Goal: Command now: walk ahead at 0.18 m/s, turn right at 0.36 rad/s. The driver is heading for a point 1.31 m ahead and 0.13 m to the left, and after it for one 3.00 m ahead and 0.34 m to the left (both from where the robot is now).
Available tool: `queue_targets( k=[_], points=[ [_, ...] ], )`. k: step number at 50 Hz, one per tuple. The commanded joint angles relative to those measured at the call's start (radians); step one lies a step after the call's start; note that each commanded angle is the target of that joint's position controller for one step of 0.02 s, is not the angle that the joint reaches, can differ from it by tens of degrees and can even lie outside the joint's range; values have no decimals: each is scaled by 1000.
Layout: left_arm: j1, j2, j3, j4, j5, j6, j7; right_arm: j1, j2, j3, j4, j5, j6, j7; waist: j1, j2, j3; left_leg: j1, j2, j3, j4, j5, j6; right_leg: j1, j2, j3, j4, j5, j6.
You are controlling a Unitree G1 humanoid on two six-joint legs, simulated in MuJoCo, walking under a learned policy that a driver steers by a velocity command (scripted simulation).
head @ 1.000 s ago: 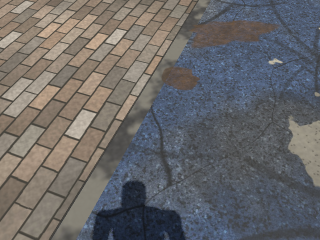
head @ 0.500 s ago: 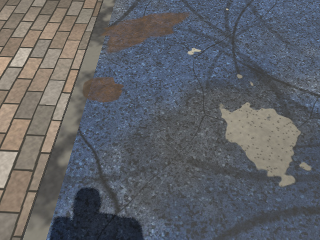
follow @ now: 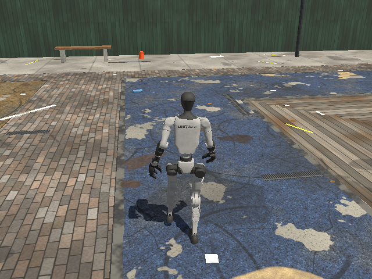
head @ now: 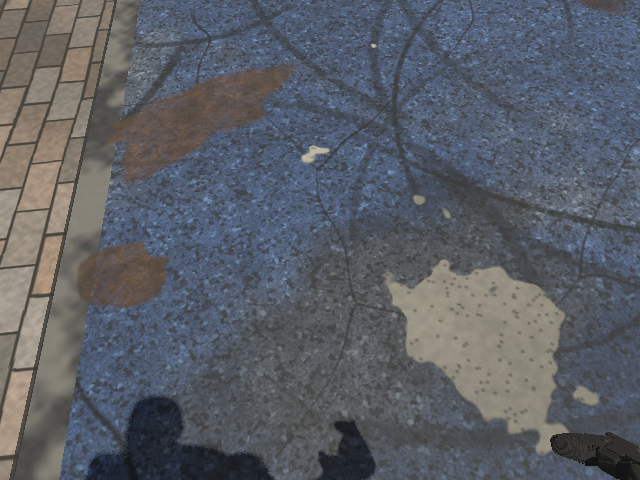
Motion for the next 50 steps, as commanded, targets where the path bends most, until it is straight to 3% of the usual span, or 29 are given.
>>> queue_targets(
  k=[1, 3, 4, 5, 6, 7, 8, 9, 11, 12, 14, 17, 19, 20, 21, 22, 23, 25, 27, 29, 31, 34, 35, 36, 37, 38, 40, 45, 50],
  points=[
    [25, 124, 28, -46, 6, 6, 22, -30, -90, -20, -72, -5, -16, 13, -19, -141, -80, 119, -34, 17, -74, -12, 27, 53, -264, 179, 44, 547, -60],
    [-14, 111, 23, -61, 13, 9, 23, 59, -109, -27, -49, -15, -34, 15, -66, -141, -115, 237, -34, 38, -176, 12, 73, 88, -240, 189, 161, 604, -45],
    [-22, 89, 14, -79, 21, 6, 17, 129, -138, -33, -39, -32, -43, 10, -89, -104, -189, 423, 33, 0, -181, 268, 115, 37, -178, 166, 286, 564, -16],
    [62, 59, 3, -83, 29, -2, 12, 204, -184, -37, -44, -56, -40, 3, -72, 51, -310, 738, 224, -191, -87, 685, 247, -174, -79, 116, 527, 215, 40],
    [186, 66, -6, -64, 18, -6, 2, 262, -144, -37, -28, -36, -20, 4, -67, 249, -446, 924, 407, -438, -97, 722, 404, -348, 3, 86, 748, -418, 92],
    [179, 157, 15, -46, 10, 5, -5, 245, -109, -30, -41, 2, -2, 5, -71, 126, -419, 849, 402, -493, -137, 366, 391, -396, -52, 118, 856, -414, 108],
    [80, 174, 24, -57, 2, 27, -2, 179, -90, -22, -55, 15, 12, 1, -76, 42, -286, 724, 351, -427, -182, 124, 343, -446, -79, 78, 909, -336, 134],
    [20, 158, 24, -66, 7, 50, 5, 124, -67, -8, -62, 9, 25, 1, -65, -14, -199, 580, 303, -361, -231, -37, 307, -443, -110, 44, 881, -280, 147],
    [22, 93, 14, -61, 16, 82, 13, 48, -62, 0, -56, -9, 43, 9, -13, 23, -92, 325, 186, -207, -311, -187, 241, -305, -152, -20, 693, -205, 158],
    [43, 57, 4, -50, 19, 84, 15, 39, -69, -5, -50, -14, 48, 12, -10, 64, -80, 260, 136, -134, -325, -175, 226, -228, -142, -63, 596, -190, 161],
    [28, 27, -7, -47, 24, 74, 17, 74, -76, -10, -31, -14, 51, 11, -33, 99, -112, 287, 127, -98, -316, -133, 241, -164, -143, -85, 447, -182, 160],
    [10, 50, -1, -42, 20, 66, 15, 98, -92, -15, -17, 3, 60, 2, -41, 94, -151, 328, 155, -132, -295, -303, 245, -87, -146, -91, 254, -33, 136],
    [-1, 53, 3, -37, 31, 65, 11, 112, -78, -7, -6, 12, 67, -3, -30, 79, -114, 261, 129, -124, -293, -485, 189, -5, -133, -111, 119, 58, 99],
    [-14, 71, 5, -51, 46, 63, 11, 138, -60, 1, 7, 9, 63, -1, -31, 55, -92, 216, 111, -116, -283, -571, 137, 24, -175, -63, 91, 88, 73],
    [7, 103, 9, -54, 51, 62, 16, 152, -53, 3, 10, 0, 59, 3, -44, -2, -84, 187, 58, -65, -235, -668, 86, 14, -239, 3, 52, -41, 38],
    [25, 138, 24, -23, 36, 60, 13, 142, -56, -5, 0, 9, 57, 1, -62, -131, -40, 234, -33, 51, -160, -618, 51, -136, -230, 29, 3, -351, -2],
    [28, 133, 25, -27, 31, 50, 11, 113, -74, -11, -2, 13, 51, -4, -34, -185, -1, 251, -67, 99, -37, -590, 33, -199, -252, 90, -98, -495, -29],
    [-6, 171, 37, -35, 27, 21, 14, 103, -69, -20, -1, 30, 35, -3, -31, -297, 67, 161, -78, 124, 177, -486, 49, -175, -382, 273, -224, -497, -89],
    [13, 142, 32, -26, 14, -11, 15, 106, -81, -29, -6, 38, 17, 8, -25, -261, 83, 15, -12, 59, 262, -535, 93, -51, -440, 330, -220, -346, -126],
    [23, 131, 31, -19, -1, -21, 10, 84, -46, -17, -11, 42, -2, 24, -17, -201, 67, -1, 9, 65, 162, -533, 114, 44, -418, 274, -195, -213, -109],
    [10, 150, 36, -18, -4, -16, 3, 83, -32, -12, -2, 36, -11, 37, -26, -186, 28, 165, -22, 120, 34, -461, 106, 4, -364, 175, -169, -111, -89],
    [-11, 143, 33, -22, -4, -6, -7, 247, -64, -33, 68, 38, 2, 36, -106, -165, -20, 505, -72, 157, -92, -307, 89, -156, -302, 95, -75, -81, -50],
    [-34, 104, 21, -31, 2, -11, -9, 337, -91, -43, 88, 42, 5, 28, -149, -124, -46, 632, -10, 76, -121, -325, 107, -237, -264, 48, 49, -52, -14],
    [-52, 23, -1, -71, 11, -29, -12, 446, -203, -69, 102, 31, 7, 18, -172, 140, -86, 808, 206, -250, -226, -371, 200, -446, -144, -95, 400, -75, 62],
    [-78, 49, 4, -105, -1, -55, -7, 521, -252, -81, 115, 22, 6, 26, -197, 281, -99, 860, 374, -602, -367, -495, 337, -647, -104, -76, 641, -268, 81],
    [-84, 114, 21, -102, -18, -68, -10, 453, -188, -59, 99, 20, -3, 28, -158, 147, -23, 809, 380, -588, -373, -570, 337, -728, -176, -13, 771, -233, 58],
    [-100, 106, 21, -84, -11, -68, -20, 341, -133, -40, 65, 18, -8, 32, -112, 42, 35, 713, 285, -391, -396, -514, 272, -737, -240, -36, 770, -46, 31],
    [-146, 55, 13, -94, 16, -55, -32, 356, -116, -30, 81, 18, 8, 23, -93, 25, 34, 618, 179, -108, -436, -39, 235, -640, -258, -103, 569, 155, 76],
    [-329, 22, -11, -156, 4, -63, -51, 405, -156, -37, 106, 29, 17, 3, -140, 33, 56, 556, 158, -14, -453, -55, 216, -497, -204, -146, 237, 352, 95]
  ],
)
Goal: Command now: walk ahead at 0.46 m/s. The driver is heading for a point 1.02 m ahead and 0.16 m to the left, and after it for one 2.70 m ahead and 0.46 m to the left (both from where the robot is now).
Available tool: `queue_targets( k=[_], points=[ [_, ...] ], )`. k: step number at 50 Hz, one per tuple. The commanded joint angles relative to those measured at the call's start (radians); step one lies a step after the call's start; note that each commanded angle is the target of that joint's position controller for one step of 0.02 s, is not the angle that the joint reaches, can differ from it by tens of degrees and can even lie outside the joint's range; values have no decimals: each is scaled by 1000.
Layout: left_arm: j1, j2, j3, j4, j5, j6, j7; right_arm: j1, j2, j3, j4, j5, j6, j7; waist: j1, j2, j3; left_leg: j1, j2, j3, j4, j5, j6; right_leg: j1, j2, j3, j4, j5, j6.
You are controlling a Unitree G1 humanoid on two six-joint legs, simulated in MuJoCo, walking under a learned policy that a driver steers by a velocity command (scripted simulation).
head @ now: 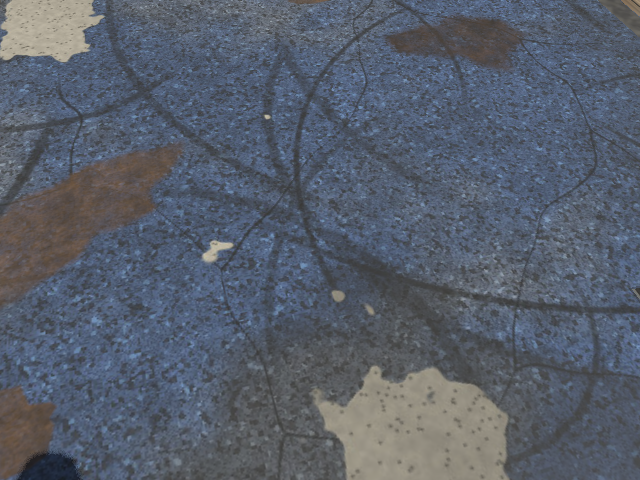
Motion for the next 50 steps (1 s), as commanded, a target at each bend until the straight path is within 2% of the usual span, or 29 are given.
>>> queue_targets(
  k=[1, 5, 7, 8, 9, 10, 11, 12, 13, 14, 15, 16, 17, 19, 22, 25, 30, 34, 35, 36, 37, 38, 39, 40, 41, 42, 43, 46, 50],
  points=[
    [-155, 21, -9, -106, -8, -18, -16, 18, -190, -45, -39, 11, -10, -12, -12, 116, 91, -74, 243, -118, -90, 279, 146, 35, 39, -33, -143, 100, 5],
    [-190, 62, 0, -137, -10, -24, -33, 20, -197, -52, -17, 19, 0, -15, 17, 119, 102, 46, 303, -128, -30, 371, 122, 53, 50, -12, -225, 27, -49],
    [-99, 103, 20, -119, -6, -24, -31, -1, -219, -59, -19, 14, 8, -17, 79, 143, 23, 80, 291, -104, 107, 668, 99, 215, 100, -53, -237, -39, -85],
    [49, 141, 42, -75, -6, -21, -23, -11, -208, -54, -22, 8, 16, -18, 155, 136, -68, 45, 246, -67, 286, 790, 76, 413, 129, -78, -251, -41, -115],
    [239, 197, 61, -34, 1, -17, -10, -14, -181, -40, -42, -5, 17, -20, 229, 84, -206, -152, 200, -40, 565, 610, 42, 732, 5, 53, -211, -42, -170],
    [329, 300, 81, -14, 20, -15, -10, 131, -34, 3, -62, -6, -2, -10, 162, -195, -373, -560, 15, -30, 981, -27, -28, 1112, -268, 554, -283, -242, -337],
    [342, 206, 58, -6, 7, -13, -11, 105, -106, -11, -40, 16, -27, -3, 191, -196, -424, -685, 3, -171, 1123, -296, -20, 1111, -301, 786, -454, -391, -352],
    [251, 166, 41, -12, 0, -13, -9, -9, -184, -34, -79, 42, -40, 1, 178, -138, -219, -776, 65, -152, 1154, -233, -7, 961, -262, 624, -474, -402, -288],
    [168, 137, 31, -26, 1, -10, -8, -86, -182, -31, -100, 39, -44, -3, 147, -46, -124, -752, 122, -120, 1107, -133, -1, 795, -221, 480, -491, -324, -253],
    [109, 112, 23, -30, 8, -11, -13, -117, -168, -34, -104, 20, -40, -7, 110, 0, -54, -707, 155, -105, 1040, -70, -7, 648, -177, 384, -523, -228, -236],
    [74, 88, 16, -32, 19, -18, -16, -94, -160, -39, -98, 10, -26, -10, 69, -24, -36, -638, 187, -115, 992, -24, -8, 555, -138, 312, -555, -174, -221],
    [59, 86, 17, -27, 19, -23, -19, -65, -139, -37, -88, 9, -12, -11, 48, -43, -31, -590, 195, -112, 969, -3, -15, 499, -120, 274, -587, -152, -225],
    [63, 91, 19, -17, 16, -31, -21, -49, -120, -34, -82, 8, 0, -13, 38, -41, -26, -572, 198, -103, 950, 9, -23, 464, -112, 238, -607, -117, -235],
    [82, 113, 24, 7, 15, -39, -17, -86, -116, -36, -97, 2, 12, -19, 32, -26, 9, -607, 206, -97, 884, 68, -41, 430, -106, 182, -641, -75, -247],
    [133, 133, 28, 36, 11, -32, -1, -200, -113, -36, -130, -6, 9, -19, 63, -8, 43, -692, 210, -94, 717, 224, -61, 473, -98, 136, -657, -33, -239],
    [176, 152, 29, 57, 3, -21, 9, -303, -92, -29, -154, -4, -3, -9, 102, -5, 57, -673, 182, -66, 526, 355, -59, 510, -80, 83, -652, -16, -208],
    [264, 172, 32, 109, -7, 0, 13, -449, -88, -21, -208, 10, -16, 19, 158, -6, 88, -683, 147, -45, 362, 333, -45, 646, -126, 80, -598, -27, -199],
    [253, 194, 41, 125, -11, 21, 20, -426, -123, -29, -223, 11, -27, 37, 118, -39, 61, -589, 111, -26, 295, 185, 6, 734, -167, 97, -498, 119, -167],
    [229, 201, 42, 122, -11, 26, 21, -353, -144, -41, -205, 9, -29, 35, 70, -45, 19, -473, 79, 4, 269, 171, 26, 730, -146, 74, -412, 279, -150],
    [222, 181, 33, 119, -6, 31, 22, -202, -187, -65, -158, 6, -29, 28, 0, -26, -80, -258, 54, 26, 262, 184, 56, 685, -90, 30, -232, 400, -123],
    [227, 134, 12, 94, 15, 28, 24, -10, -265, -88, -122, -5, -27, 16, -66, 76, -240, 59, 222, -158, 297, 228, 122, 489, -29, -22, 81, 194, -84],
    [357, 6, -25, 82, 10, 4, 13, 44, -346, -105, -100, -10, -22, 19, 0, 358, -356, 401, 440, -645, 184, 30, 285, 67, 162, -22, 428, -447, -16],
    [308, 110, -4, 100, -11, -19, 8, 50, -238, -78, -106, 0, -20, 20, -42, 265, -361, 403, 437, -751, 96, -92, 274, -53, 125, 115, 553, -550, -25],
    [208, 165, 12, 70, -33, -31, 4, -28, -200, -64, -118, 0, -21, 17, -35, 201, -209, 282, 403, -595, 85, -56, 224, -117, 73, 100, 570, -470, -39],
    [151, 154, 9, 57, -27, -34, 9, -101, -182, -57, -131, -3, -19, 16, -6, 116, -131, 141, 364, -473, 70, 50, 198, -88, 21, 69, 526, -376, -39],
    [120, 144, 13, 52, -9, -29, 13, -151, -155, -50, -135, -8, -19, 19, 21, 86, -66, 19, 324, -388, 39, 146, 186, -51, -9, 59, 460, -319, -32],
    [138, 133, 16, 54, -4, -18, 13, -174, -135, -43, -137, -17, -23, 21, 55, 111, -54, -53, 297, -333, 9, 197, 176, 11, -34, 66, 420, -277, -29],
    [161, 85, 10, 62, 0, 13, 17, -167, -147, -49, -115, -8, -38, 23, 87, 109, -26, -137, 274, -240, -59, 284, 193, 52, -45, 51, 339, -223, -7],
    [34, 72, 8, 21, 10, 16, 18, -118, -174, -57, -79, -5, -31, 5, 62, 91, 23, -120, 255, -155, -96, 331, 182, -27, -46, 40, 127, -35, 19]
  ],
)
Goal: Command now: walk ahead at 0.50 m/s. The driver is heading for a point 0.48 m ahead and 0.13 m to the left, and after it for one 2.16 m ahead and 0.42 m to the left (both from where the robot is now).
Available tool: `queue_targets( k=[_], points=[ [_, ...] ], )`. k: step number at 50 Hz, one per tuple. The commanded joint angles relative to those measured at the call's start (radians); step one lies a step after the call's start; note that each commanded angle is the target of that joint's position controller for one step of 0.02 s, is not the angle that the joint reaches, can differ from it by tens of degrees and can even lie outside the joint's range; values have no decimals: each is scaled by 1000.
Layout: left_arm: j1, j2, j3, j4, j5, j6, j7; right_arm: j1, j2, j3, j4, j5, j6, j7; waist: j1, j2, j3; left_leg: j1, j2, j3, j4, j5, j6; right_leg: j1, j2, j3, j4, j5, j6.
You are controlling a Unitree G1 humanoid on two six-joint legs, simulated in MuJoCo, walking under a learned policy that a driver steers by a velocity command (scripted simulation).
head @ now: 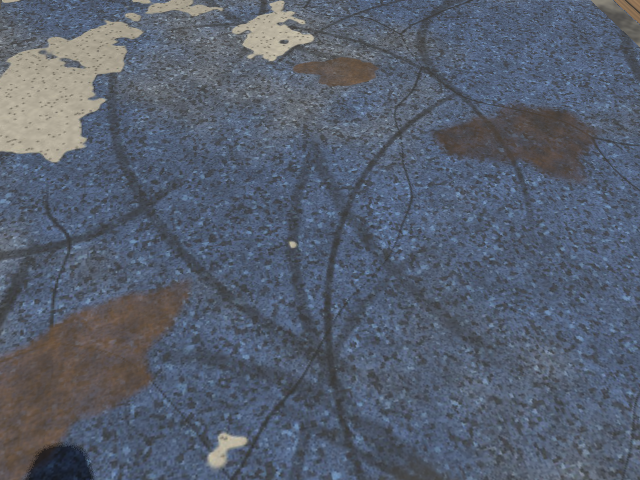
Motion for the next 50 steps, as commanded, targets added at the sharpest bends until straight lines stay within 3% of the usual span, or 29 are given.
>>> queue_targets(
  k=[1, 4, 8, 11, 12, 13, 14, 15, 16, 17, 18, 19, 21, 24, 27, 30, 35, 38, 39, 40, 41, 42, 43, 44, 45, 46, 47, 48, 50],
  points=[
    [-28, 32, 6, -57, 3, -7, -3, -31, -154, -34, -51, 5, -11, -15, 25, 104, 17, 20, 256, -161, -152, 224, 149, -43, -14, 7, -155, 165, 12],
    [-131, 18, -1, -83, -2, -16, -14, 14, -169, -36, -25, 12, -5, -22, -12, 105, 42, 36, 244, -121, -158, 183, 130, -2, 17, -24, -315, 268, 8],
    [-240, 25, -3, -127, -11, -26, -35, 79, -176, -40, 18, 20, 12, -26, -44, 105, 76, 143, 294, -145, -112, 178, 126, -17, 38, -21, -419, 229, -11],
    [-218, 58, 8, -135, -9, -41, -47, 67, -194, -48, 28, 25, 27, -35, -3, 124, 61, 197, 324, -191, -34, 254, 107, 59, 62, -15, -479, 128, -38],
    [-163, 77, 18, -122, -8, -45, -45, 47, -206, -51, 24, 26, 32, -36, 32, 136, 30, 191, 315, -192, 24, 356, 97, 153, 85, -34, -494, 98, -49],
    [-40, 110, 38, -85, -6, -48, -39, 28, -199, -47, 19, 24, 36, -37, 98, 127, -44, 157, 269, -164, 159, 473, 74, 334, 111, -59, -521, 102, -71],
    [144, 169, 61, -41, 6, -49, -28, 22, -155, -30, 2, 11, 35, -37, 171, 92, -186, 7, 210, -126, 397, 381, 40, 635, 27, 13, -466, 128, -117],
    [267, 265, 87, -21, 23, -40, -19, 134, -43, 2, -18, 8, 19, -33, 154, -128, -350, -408, 56, -47, 797, -10, -42, 1059, -241, 406, -487, -1, -248],
    [287, 200, 67, -18, 15, -35, -20, 144, -61, 1, -5, 24, 2, -30, 166, -218, -425, -539, 23, -179, 972, -433, -44, 1078, -310, 663, -631, -133, -281],
    [220, 137, 47, -23, 8, -34, -18, 60, -156, -28, -23, 52, -2, -29, 162, -136, -262, -618, 81, -205, 1043, -379, -35, 949, -275, 530, -662, -203, -228],
    [144, 104, 36, -32, 3, -35, -16, -3, -161, -31, -43, 52, 0, -33, 135, -88, -157, -619, 131, -172, 1022, -288, -28, 801, -244, 397, -689, -175, -196],
    [76, 70, 27, -31, 6, -38, -19, -32, -151, -35, -46, 39, 7, -37, 103, -47, -83, -579, 164, -163, 971, -215, -30, 666, -203, 298, -733, -115, -178],
    [10, 40, 22, -24, 18, -50, -22, 9, -112, -41, -34, 35, 36, -37, 45, -86, -32, -467, 205, -169, 913, -131, -33, 514, -150, 151, -801, -22, -158],
    [2, 65, 34, 0, 22, -64, -16, -9, -78, -42, -52, 32, 66, -39, 23, -45, 9, -490, 212, -168, 873, -44, -46, 467, -142, 17, -847, 112, -172],
    [34, 85, 41, 24, 25, -59, -1, -73, -74, -43, -79, 25, 66, -33, 36, -17, 33, -552, 206, -173, 734, 92, -58, 511, -135, -75, -858, 180, -171],
    [50, 110, 46, 32, 20, -48, 10, -169, -57, -33, -109, 22, 57, -11, 68, 1, 56, -534, 196, -114, 560, 201, -54, 545, -125, -156, -864, 202, -157],
    [128, 146, 61, 62, -1, -16, 16, -319, -49, -21, -186, 22, 57, 21, 120, 18, 107, -583, 179, -41, 409, 144, -23, 710, -177, -215, -818, 262, -146],
    [111, 180, 71, 59, -15, 5, 18, -301, -81, -36, -214, 23, 62, 33, 78, -19, 64, -479, 115, 30, 379, 7, 24, 772, -186, -258, -684, 611, -116],
    [99, 194, 75, 55, -20, 12, 21, -246, -104, -49, -209, 23, 66, 32, 40, -40, 20, -390, 75, 60, 383, -45, 45, 776, -182, -270, -585, 778, -106],
    [80, 202, 77, 50, -25, 20, 22, -128, -141, -71, -183, 27, 67, 29, -32, -37, -44, -233, 28, 83, 348, -46, 75, 746, -159, -290, -416, 870, -88],
    [82, 182, 67, 50, -23, 20, 23, 41, -201, -106, -135, 27, 70, 14, -116, 2, -132, 48, 1, 46, 278, 18, 115, 604, -117, -302, -179, 757, -52],
    [123, 72, 33, 19, 18, 8, 17, 121, -301, -130, -111, 28, 76, -10, -90, 222, -199, 351, 229, -327, 245, -1, 204, 245, -19, -299, 173, 98, -1],
    [162, 21, 7, -12, 7, -33, 3, 83, -322, -116, -149, 21, 55, -2, -22, 300, -355, 529, 423, -872, 58, -151, 376, -17, 155, -72, 413, -444, 25],
    [52, 116, 31, -17, -39, -60, -11, 84, -222, -87, -138, 15, 42, 8, -79, 153, -302, 499, 408, -783, 1, -134, 311, -114, 97, 35, 441, -375, 5],
    [13, 116, 30, -30, -53, -73, -15, 42, -191, -78, -134, 13, 32, 9, -57, 139, -182, 374, 376, -617, 14, -63, 267, -136, 52, 18, 388, -295, -19],
    [4, 104, 29, -16, -33, -74, -5, -38, -162, -68, -142, 14, 27, 8, -14, 61, -112, 226, 329, -492, 14, 36, 225, -86, 1, 16, 304, -217, -24],
    [10, 112, 38, -3, -14, -65, 0, -95, -121, -55, -153, 6, 23, 6, 19, 74, -75, 120, 291, -405, -2, 135, 202, -23, -27, 18, 235, -170, -21],
    [40, 110, 40, 8, -11, -50, -3, -115, -108, -48, -159, -3, 20, 4, 44, 93, -69, 57, 271, -363, -28, 180, 194, 36, -42, 23, 209, -135, -18],
    [60, 83, 38, 18, -3, -26, -3, -104, -125, -51, -147, 1, 8, -2, 59, 84, -60, 9, 259, -307, -69, 267, 201, 61, -43, 9, 147, -93, 4]
  ],
)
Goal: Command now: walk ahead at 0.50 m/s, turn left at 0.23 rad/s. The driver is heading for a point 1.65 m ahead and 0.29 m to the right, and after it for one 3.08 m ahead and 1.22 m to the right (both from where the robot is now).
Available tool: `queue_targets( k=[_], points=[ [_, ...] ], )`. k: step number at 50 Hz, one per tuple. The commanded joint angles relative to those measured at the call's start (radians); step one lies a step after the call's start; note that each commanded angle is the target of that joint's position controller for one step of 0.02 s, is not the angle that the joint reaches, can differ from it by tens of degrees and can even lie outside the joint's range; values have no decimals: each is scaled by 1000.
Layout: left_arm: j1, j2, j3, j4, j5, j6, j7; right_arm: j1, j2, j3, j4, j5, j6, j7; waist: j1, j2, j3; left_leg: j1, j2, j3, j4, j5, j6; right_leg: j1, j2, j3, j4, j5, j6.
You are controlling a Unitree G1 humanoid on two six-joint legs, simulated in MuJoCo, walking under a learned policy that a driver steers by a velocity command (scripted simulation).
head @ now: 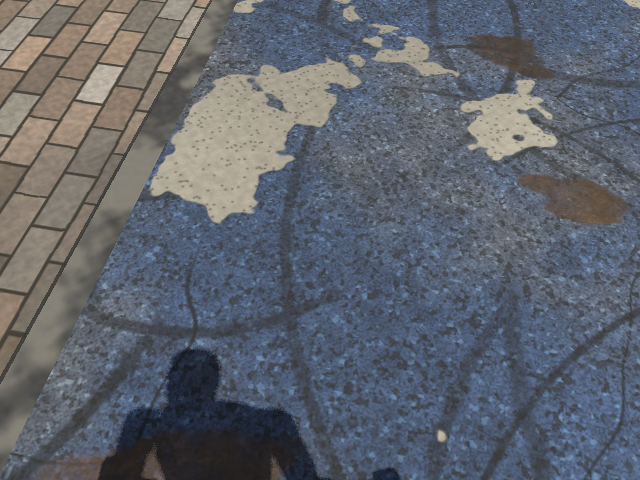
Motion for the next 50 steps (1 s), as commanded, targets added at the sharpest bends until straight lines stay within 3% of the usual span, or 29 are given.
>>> queue_targets(
  k=[1, 4, 7, 10, 13, 16, 17, 18, 19, 20, 21, 22, 23, 24, 25, 26, 29, 35, 40, 43, 44, 45, 46, 47, 48, 49, 50],
  points=[
    [44, 75, 21, -32, 15, 16, 4, -5, -130, -28, -55, -1, -34, -12, 31, 56, -92, 125, 273, -255, -248, 315, 174, -105, -45, 23, -81, 102, 22],
    [-53, 60, 15, -63, 21, 19, 6, 40, -141, -28, -27, 2, -32, -29, 2, 65, -51, 147, 250, -190, -271, 341, 150, -178, -33, 15, -261, 260, 48],
    [-135, 40, 5, -82, 13, 10, -5, 69, -147, -26, -4, 3, -29, -36, -31, 84, -29, 155, 226, -140, -283, 259, 115, -148, -1, -3, -458, 425, 44],
    [-214, 34, -3, -104, 6, 4, -18, 113, -154, -27, 30, 7, -28, -37, -63, 94, 9, 195, 250, -144, -287, 185, 111, -139, 26, -15, -570, 472, 31],
    [-258, 45, -6, -129, 4, -7, -36, 145, -159, -31, 62, 11, -16, -42, -69, 95, 30, 310, 303, -163, -237, 237, 107, -184, 39, -8, -634, 405, -2],
    [-192, 79, 5, -121, 4, -14, -48, 123, -178, -38, 73, 13, -3, -51, -18, 122, -10, 379, 326, -164, -147, 451, 76, -85, 72, -26, -664, 287, -47],
    [-117, 102, 16, -101, 6, -14, -45, 105, -188, -40, 71, 13, 2, -52, 25, 135, -61, 378, 309, -148, -61, 628, 62, 34, 108, -58, -667, 261, -68],
    [31, 140, 37, -56, 10, -13, -38, 90, -176, -32, 69, 10, 7, -51, 100, 117, -153, 329, 255, -108, 116, 717, 36, 243, 129, -77, -677, 286, -98],
    [208, 200, 52, -23, 23, -10, -30, 107, -136, -13, 53, -5, 9, -52, 156, 23, -301, 130, 197, -73, 411, 464, 3, 556, -32, 103, -640, 298, -161],
    [282, 266, 68, 6, 24, -7, -33, 254, -10, 21, 49, 2, -12, -39, 83, -266, -426, -284, 0, -73, 780, -244, -73, 901, -261, 605, -745, 82, -336],
    [272, 165, 41, 7, 1, -7, -35, 196, -100, 8, 62, 20, -33, -34, 128, -202, -417, -413, 22, -196, 902, -399, -62, 909, -254, 729, -855, -87, -322],
    [187, 126, 28, -10, 0, -7, -31, 92, -155, -7, 30, 41, -47, -30, 125, -141, -256, -488, 81, -176, 919, -324, -48, 781, -226, 575, -872, -86, -271],
    [111, 106, 20, -28, 11, -4, -27, 28, -154, -4, 14, 38, -53, -34, 98, -45, -176, -461, 138, -141, 871, -228, -43, 631, -190, 456, -892, -7, -241],
    [61, 83, 12, -35, 20, -4, -28, -6, -148, -9, 8, 21, -52, -38, 70, -13, -107, -426, 172, -125, 800, -171, -48, 498, -156, 374, -919, 100, -231],
    [41, 62, 3, -36, 33, -8, -28, 13, -141, -14, 12, 14, -43, -39, 35, -33, -96, -363, 200, -132, 759, -134, -47, 425, -129, 317, -943, 173, -221],
    [38, 61, 2, -32, 33, -10, -30, 37, -120, -12, 19, 13, -33, -39, 18, -48, -94, -325, 208, -128, 729, -120, -52, 385, -116, 283, -967, 211, -224],
    [59, 98, 9, -12, 21, -17, -23, 14, -87, -5, 9, 5, -13, -44, 6, -41, -58, -350, 228, -103, 612, -64, -85, 331, -106, 192, -1025, 307, -242],
    [137, 127, 14, 22, 7, -1, -1, -182, -54, 9, -35, 4, -23, -33, 65, -27, -19, -356, 197, -54, 246, 256, -108, 367, -46, 47, -1048, 366, -188],
    [225, 136, 16, 69, 0, 23, 1, -319, -58, 16, -81, 16, -35, -6, 109, -32, 18, -380, 162, -41, 103, 241, -89, 514, -104, 57, -993, 373, -184],
    [217, 156, 25, 77, -2, 40, 9, -298, -88, 9, -87, 17, -44, 8, 69, -54, -2, -325, 140, -36, 61, 129, -50, 596, -144, 70, -911, 514, -161],
    [196, 166, 27, 73, -3, 44, 11, -237, -111, -2, -71, 15, -45, 8, 29, -67, -40, -227, 113, -13, 49, 103, -31, 600, -134, 57, -843, 662, -148],
    [175, 157, 24, 68, -2, 49, 12, -103, -146, -23, -29, 11, -46, 4, -43, -57, -121, -40, 84, 14, 25, 121, -3, 569, -92, 20, -693, 789, -125],
    [171, 125, 9, 50, 9, 49, 14, 78, -203, -45, 18, 1, -44, -6, -113, -14, -255, 256, 167, -70, 71, 152, 47, 413, -42, -16, -454, 679, -93],
    [282, 13, -27, 29, 18, 29, 5, 190, -308, -71, 42, -12, -37, -12, -87, 216, -408, 665, 424, -510, 40, 23, 206, -5, 122, -66, -54, 244, -18],
    [266, 40, -24, 45, 8, 5, -3, 206, -232, -48, 48, 2, -33, -10, -102, 269, -463, 708, 482, -759, -103, -86, 246, -164, 166, 67, 100, -258, -18],
    [175, 128, 0, 19, -21, -11, -10, 127, -181, -29, 39, 7, -33, -11, -97, 203, -304, 586, 444, -628, -126, -144, 191, -256, 101, 89, 164, -218, -36],
    [109, 129, 0, 2, -27, -17, -9, 49, -155, -20, 23, 5, -32, -13, -72, 140, -201, 435, 404, -496, -150, -104, 158, -255, 47, 58, 131, -124, -44]
  ],
)
Keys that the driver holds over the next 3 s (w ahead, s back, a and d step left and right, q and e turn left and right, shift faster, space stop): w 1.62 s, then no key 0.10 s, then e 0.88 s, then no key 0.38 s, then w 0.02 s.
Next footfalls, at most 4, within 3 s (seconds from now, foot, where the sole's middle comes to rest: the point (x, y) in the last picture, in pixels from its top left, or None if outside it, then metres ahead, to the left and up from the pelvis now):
0.38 right None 0.40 -0.15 -0.78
0.92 left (280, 370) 0.70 0.09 -0.78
1.44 right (376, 262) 1.00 -0.15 -0.78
1.92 left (292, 195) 1.23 0.07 -0.78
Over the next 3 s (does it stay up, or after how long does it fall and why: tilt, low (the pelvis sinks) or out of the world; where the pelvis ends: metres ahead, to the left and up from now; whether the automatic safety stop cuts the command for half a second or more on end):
stays up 1.12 -0.05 0.00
